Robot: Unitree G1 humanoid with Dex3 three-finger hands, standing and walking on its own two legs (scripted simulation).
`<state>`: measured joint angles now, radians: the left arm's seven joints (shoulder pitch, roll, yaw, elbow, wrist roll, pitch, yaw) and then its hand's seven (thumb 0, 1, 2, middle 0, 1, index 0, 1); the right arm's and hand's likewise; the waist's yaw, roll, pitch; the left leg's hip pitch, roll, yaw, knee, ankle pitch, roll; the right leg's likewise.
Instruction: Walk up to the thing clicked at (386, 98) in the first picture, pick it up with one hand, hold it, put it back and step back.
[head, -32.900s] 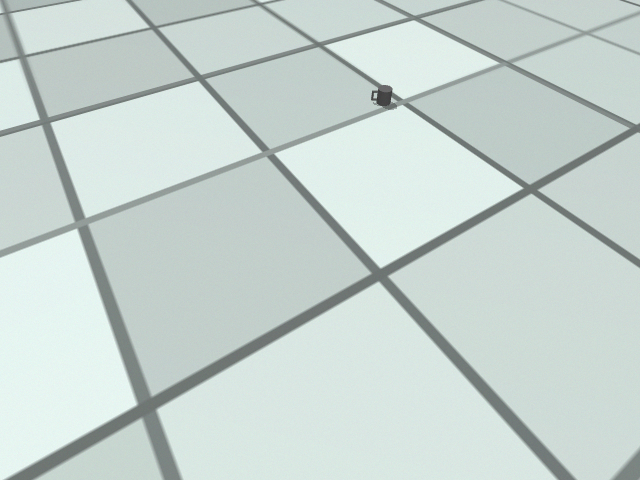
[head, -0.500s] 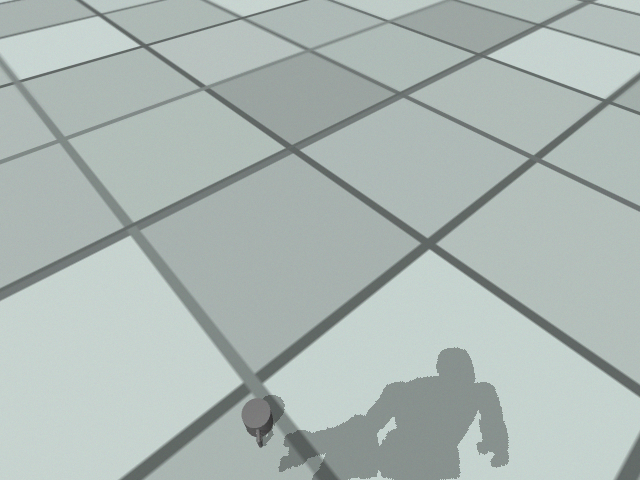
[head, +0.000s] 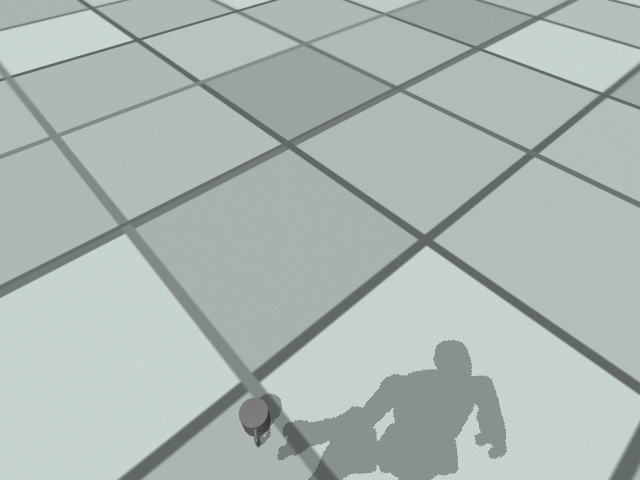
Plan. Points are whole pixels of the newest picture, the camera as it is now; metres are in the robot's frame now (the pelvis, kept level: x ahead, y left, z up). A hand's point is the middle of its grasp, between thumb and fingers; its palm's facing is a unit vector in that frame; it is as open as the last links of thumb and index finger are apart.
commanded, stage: stand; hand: left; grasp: from above
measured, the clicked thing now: (255, 423) +0.40 +0.20 -0.74
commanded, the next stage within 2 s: step back in 0.74 s
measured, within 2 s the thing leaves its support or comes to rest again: neither
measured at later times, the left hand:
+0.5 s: hand out of the picture +0.08 +0.25 -0.16, palm faces +0.00 -0.94 -0.34, open 7.4 cm
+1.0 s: hand out of the picture +0.07 +0.27 -0.17, palm faces -0.04 -0.91 -0.41, open 7.4 cm
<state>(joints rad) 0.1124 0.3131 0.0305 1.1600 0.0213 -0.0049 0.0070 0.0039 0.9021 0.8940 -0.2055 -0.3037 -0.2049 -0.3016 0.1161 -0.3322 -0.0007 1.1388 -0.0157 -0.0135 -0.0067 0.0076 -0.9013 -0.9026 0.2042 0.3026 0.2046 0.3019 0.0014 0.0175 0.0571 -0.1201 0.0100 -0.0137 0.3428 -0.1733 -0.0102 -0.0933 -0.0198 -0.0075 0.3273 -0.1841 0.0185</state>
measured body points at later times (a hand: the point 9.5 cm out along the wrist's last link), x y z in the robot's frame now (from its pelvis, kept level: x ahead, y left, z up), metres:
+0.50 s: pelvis +0.00 +0.00 +0.00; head +0.01 +0.00 +0.45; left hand +0.08 +0.30 -0.13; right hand +0.08 -0.30 -0.14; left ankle +0.01 +0.13 -0.75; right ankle +0.00 -0.13 -0.75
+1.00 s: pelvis -0.04 +0.00 -0.02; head +0.02 -0.01 +0.42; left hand +0.08 +0.32 -0.14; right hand +0.07 -0.33 -0.15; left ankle +0.01 +0.12 -0.75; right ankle +0.00 -0.13 -0.75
